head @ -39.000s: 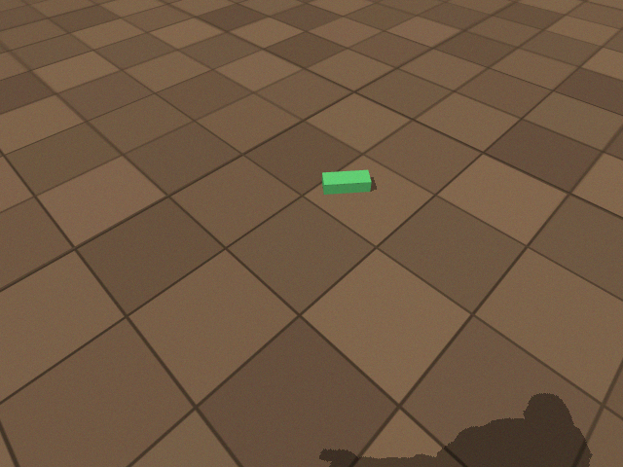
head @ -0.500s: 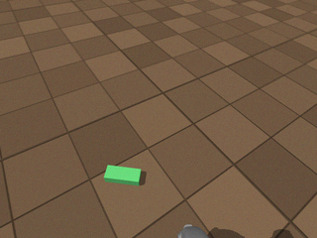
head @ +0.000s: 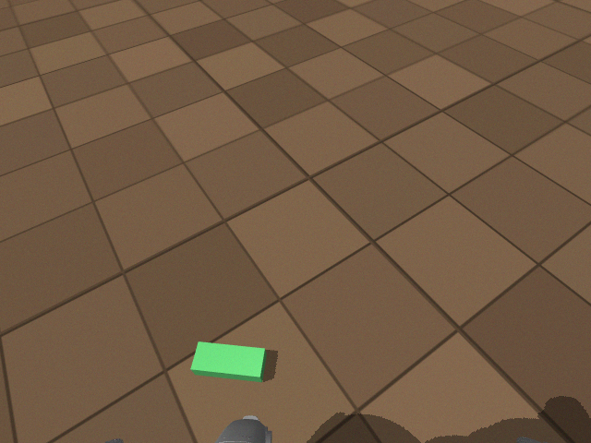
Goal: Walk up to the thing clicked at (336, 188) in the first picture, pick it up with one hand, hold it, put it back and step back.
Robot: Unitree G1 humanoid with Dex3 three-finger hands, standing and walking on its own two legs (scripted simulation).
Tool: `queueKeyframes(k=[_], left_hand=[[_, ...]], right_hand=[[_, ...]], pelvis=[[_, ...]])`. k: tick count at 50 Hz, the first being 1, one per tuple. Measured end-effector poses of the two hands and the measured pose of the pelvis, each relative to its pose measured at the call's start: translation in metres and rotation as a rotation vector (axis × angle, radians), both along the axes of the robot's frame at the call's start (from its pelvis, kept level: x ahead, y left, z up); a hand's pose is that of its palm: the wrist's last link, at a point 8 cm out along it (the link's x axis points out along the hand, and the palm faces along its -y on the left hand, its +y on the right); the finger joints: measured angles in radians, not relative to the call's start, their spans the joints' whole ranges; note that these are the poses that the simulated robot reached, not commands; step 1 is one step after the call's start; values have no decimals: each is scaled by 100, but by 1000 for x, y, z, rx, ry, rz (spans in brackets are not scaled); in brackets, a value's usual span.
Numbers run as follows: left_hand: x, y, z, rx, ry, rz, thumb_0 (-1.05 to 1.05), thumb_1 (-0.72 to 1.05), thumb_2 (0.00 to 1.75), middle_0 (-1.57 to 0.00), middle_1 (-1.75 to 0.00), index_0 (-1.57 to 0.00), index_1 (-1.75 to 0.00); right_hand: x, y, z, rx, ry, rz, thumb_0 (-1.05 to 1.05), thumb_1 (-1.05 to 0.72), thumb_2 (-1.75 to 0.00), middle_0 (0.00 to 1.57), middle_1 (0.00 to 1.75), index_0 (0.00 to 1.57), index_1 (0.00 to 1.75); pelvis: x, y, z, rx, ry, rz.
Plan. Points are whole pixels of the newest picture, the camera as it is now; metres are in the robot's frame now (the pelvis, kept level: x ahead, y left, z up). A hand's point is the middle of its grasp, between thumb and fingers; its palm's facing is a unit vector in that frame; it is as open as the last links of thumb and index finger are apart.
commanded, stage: walk up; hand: left
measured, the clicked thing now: (229, 361) +0.44 +0.27 -0.74
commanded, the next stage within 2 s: none
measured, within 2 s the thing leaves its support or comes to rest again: neither
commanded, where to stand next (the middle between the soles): +0.05 +0.03 m, yaw +0 degrees
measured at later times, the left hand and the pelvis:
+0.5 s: hand out of the picture +0.02 +0.26 -0.16, palm faces +0.00 -0.90 -0.44, open 7.4 cm; pelvis -0.01 -0.02 -0.02, yaw +0 degrees
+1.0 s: hand out of the picture +0.04 +0.24 -0.15, palm faces +0.03 -0.93 -0.37, open 7.4 cm; pelvis -0.03 -0.02 -0.01, yaw +4 degrees
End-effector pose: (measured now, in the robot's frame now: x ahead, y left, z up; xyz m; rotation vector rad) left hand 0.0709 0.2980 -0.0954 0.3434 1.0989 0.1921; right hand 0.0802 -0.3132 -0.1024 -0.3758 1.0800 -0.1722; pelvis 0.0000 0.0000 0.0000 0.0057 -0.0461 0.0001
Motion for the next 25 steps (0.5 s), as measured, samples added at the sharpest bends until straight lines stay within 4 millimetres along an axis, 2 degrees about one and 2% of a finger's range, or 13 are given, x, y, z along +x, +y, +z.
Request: queueKeyframes(k=[4, 7, 12, 16, 20, 23, 25], left_hand=[[9, 11, -22, -14, 17, 29, 0, 90, 90, -20, -30, -21, -30], [16, 18, -39, -27, 33, 67, 0, 90, 90, -20, -30, -21, -30], [14, 14, -44, -36, 82, 66, 0, 91, 90, -20, -30, -20, -30], [0, 11, -41, -20, 114, 60, 0, 91, 90, -20, -30, -20, -30], [-22, 9, -38, 31, 137, 58, 0, 91, 90, -20, -30, -20, -30], [-44, 1, -29, 66, 145, 78, 0, 91, 90, -20, -30, -20, -30], [-57, -2, -20, 81, 150, 80, 0, 91, 90, -20, -30, -20, -30]], right_hand=[[19, 6, -6, -35, 20, 18, 0, -90, -90, 20, 30, 20, 30], [27, 15, -9, -50, 39, 25, 0, -90, -90, 20, 30, 20, 30], [37, 21, -3, -39, 19, 30, 0, -90, -90, 20, 30, 21, 30], [45, 15, -3, -30, -12, 41, 0, -90, -90, 20, 30, 21, 30], [48, 1, -13, -8, -39, 48, 0, -90, -90, 20, 30, 21, 30], [42, -9, -24, 17, -31, 29, 0, -90, -90, 20, 30, 21, 30], [34, -11, -26, 37, -5, 11, 0, -90, -90, 20, 30, 20, 30]], pelvis=[[13, 6, -13, -19, -8, 17], [18, 8, -21, -1, -9, 30], [13, 6, -16, -19, -3, 23], [5, 0, -16, -20, 15, 13], [-4, -12, -24, -8, 20, -5], [-10, -20, -24, -51, -7, 18], [-9, -24, -20, -18, -3, 4]])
